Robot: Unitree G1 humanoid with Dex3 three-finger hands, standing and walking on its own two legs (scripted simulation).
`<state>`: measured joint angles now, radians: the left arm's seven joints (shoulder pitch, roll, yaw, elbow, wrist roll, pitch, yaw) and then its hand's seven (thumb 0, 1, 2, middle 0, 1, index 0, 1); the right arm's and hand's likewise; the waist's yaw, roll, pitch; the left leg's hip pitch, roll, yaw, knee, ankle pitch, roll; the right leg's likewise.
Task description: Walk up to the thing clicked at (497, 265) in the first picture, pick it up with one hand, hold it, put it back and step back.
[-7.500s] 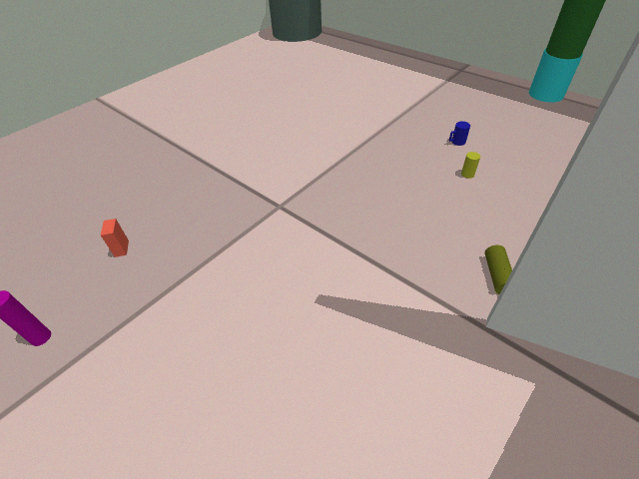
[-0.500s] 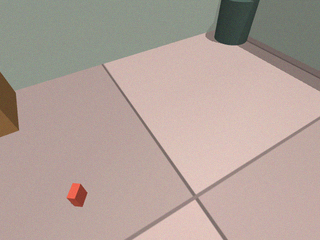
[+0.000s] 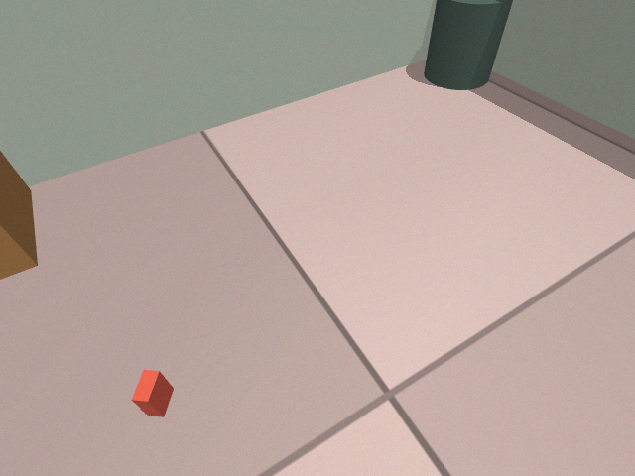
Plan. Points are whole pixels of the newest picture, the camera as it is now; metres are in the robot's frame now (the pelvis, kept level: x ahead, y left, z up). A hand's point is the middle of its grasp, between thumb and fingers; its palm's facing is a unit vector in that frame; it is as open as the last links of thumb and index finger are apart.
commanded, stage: stand
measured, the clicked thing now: out of the picture -0.23 -0.87 -0.74
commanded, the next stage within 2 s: walk up in 1.74 s
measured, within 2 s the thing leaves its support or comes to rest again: neither
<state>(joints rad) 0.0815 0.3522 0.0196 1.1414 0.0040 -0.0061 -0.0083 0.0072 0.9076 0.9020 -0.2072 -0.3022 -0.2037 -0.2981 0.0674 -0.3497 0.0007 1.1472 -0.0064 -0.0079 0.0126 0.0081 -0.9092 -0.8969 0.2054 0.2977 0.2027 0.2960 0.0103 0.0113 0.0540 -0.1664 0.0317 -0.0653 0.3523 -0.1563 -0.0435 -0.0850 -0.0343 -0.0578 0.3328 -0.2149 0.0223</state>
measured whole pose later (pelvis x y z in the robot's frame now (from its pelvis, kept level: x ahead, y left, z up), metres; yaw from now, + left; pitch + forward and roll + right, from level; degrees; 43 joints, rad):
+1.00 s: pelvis +0.00 +0.00 +0.00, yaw +0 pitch -2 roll +0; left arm 0.12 0.36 0.01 1.13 0.01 0.00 -0.01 0.01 0.91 0.90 -0.21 -0.30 -0.20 -0.30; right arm 0.10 -0.36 0.01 1.14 -0.01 -0.01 0.01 0.01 -0.91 -0.90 0.21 0.30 0.20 0.30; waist 0.01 0.01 0.05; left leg -0.15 0.03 -0.06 0.34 -0.15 -0.04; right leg -0.07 -0.04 -0.05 0.32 -0.21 0.02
